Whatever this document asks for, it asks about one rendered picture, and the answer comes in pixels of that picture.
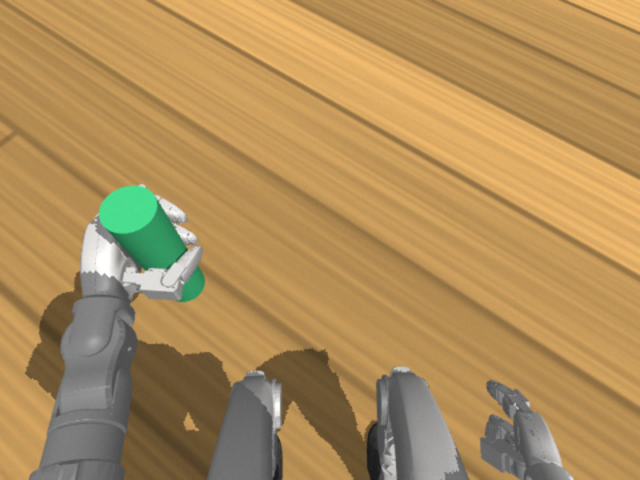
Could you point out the right robot hand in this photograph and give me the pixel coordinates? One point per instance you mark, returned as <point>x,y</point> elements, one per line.
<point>526,443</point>

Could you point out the right robot arm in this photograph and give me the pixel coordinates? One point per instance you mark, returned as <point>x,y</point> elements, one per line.
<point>546,471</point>

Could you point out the can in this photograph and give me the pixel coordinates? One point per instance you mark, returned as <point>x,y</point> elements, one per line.
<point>135,218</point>

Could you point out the left robot hand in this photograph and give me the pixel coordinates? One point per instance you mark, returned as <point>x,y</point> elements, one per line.
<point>106,268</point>

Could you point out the left robot arm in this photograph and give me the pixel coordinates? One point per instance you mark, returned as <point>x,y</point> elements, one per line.
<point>89,421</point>

